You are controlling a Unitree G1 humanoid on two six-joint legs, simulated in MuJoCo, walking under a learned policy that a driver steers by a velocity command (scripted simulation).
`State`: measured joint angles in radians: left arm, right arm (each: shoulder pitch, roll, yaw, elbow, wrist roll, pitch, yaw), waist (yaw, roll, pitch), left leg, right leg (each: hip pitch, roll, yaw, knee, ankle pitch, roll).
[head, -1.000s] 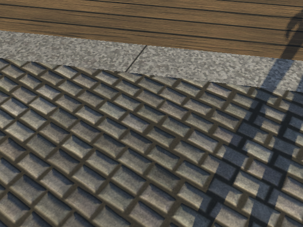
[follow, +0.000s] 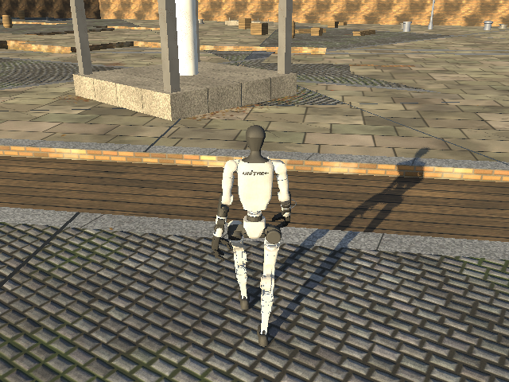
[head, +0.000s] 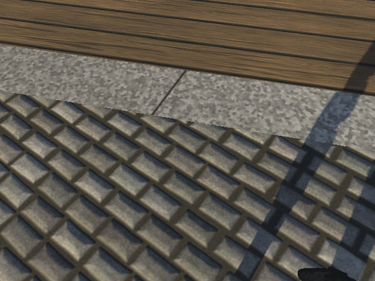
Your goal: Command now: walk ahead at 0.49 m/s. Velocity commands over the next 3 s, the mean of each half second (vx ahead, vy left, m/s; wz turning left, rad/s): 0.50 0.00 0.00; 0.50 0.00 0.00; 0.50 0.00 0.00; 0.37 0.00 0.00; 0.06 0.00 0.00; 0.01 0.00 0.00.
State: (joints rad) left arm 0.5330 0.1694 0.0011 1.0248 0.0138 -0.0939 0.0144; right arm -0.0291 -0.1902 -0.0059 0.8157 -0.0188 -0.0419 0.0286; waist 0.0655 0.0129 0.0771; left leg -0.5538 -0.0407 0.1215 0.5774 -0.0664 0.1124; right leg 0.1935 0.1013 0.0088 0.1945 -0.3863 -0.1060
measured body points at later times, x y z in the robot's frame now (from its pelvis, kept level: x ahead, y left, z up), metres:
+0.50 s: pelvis +0.27 -0.01 +0.01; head +0.30 -0.01 +0.46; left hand +0.47 +0.20 -0.10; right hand +0.17 -0.24 -0.13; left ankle +0.15 +0.06 -0.72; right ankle +0.44 -0.14 -0.69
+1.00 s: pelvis +0.54 -0.05 +0.02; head +0.56 -0.06 +0.47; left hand +0.45 +0.18 -0.12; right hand +0.70 -0.28 -0.11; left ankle +0.70 +0.09 -0.67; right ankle +0.46 -0.12 -0.72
